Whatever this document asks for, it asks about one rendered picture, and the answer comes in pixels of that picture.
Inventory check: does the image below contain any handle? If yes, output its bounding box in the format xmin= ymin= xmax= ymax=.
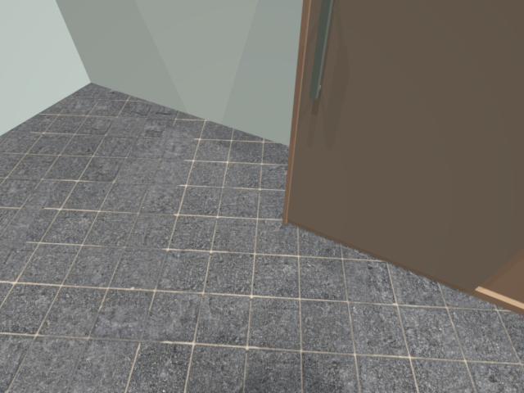
xmin=309 ymin=0 xmax=333 ymax=100

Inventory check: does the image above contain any wardrobe door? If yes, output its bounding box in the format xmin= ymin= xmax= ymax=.
xmin=287 ymin=0 xmax=524 ymax=292
xmin=480 ymin=248 xmax=524 ymax=303

